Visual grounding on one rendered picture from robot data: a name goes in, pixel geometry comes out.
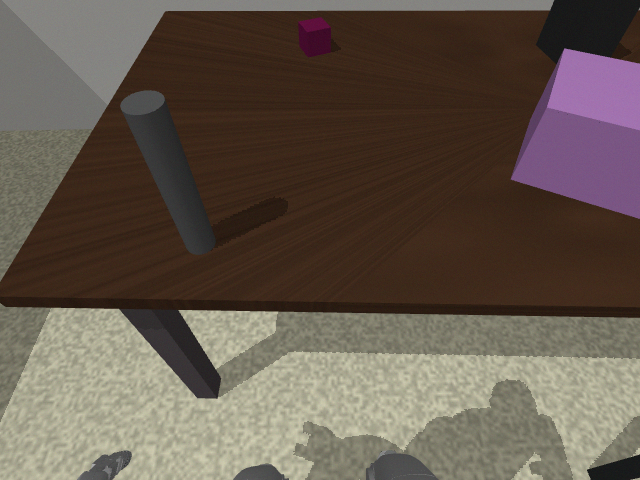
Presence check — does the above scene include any left robot hand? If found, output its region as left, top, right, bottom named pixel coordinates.
left=77, top=450, right=132, bottom=480

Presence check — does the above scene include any table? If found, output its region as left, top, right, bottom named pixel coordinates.
left=0, top=10, right=640, bottom=399

